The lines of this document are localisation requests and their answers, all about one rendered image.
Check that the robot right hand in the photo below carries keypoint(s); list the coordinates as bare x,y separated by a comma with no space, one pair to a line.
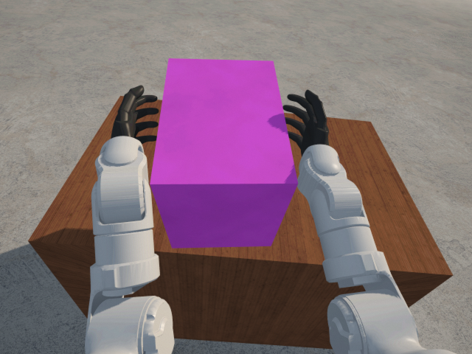
314,130

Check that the robot left upper arm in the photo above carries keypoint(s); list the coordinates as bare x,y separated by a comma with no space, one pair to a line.
132,325

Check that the carton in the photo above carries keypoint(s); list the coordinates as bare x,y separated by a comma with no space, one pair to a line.
223,171

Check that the right robot forearm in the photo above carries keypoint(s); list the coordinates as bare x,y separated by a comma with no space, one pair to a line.
351,256

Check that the left robot forearm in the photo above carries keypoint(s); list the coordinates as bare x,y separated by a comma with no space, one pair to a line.
122,216

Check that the robot right upper arm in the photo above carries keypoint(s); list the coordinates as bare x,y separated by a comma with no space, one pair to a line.
373,322

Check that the pedestal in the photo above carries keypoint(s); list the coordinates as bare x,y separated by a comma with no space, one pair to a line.
275,295

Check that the robot left hand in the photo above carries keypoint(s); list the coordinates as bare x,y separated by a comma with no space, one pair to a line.
125,121

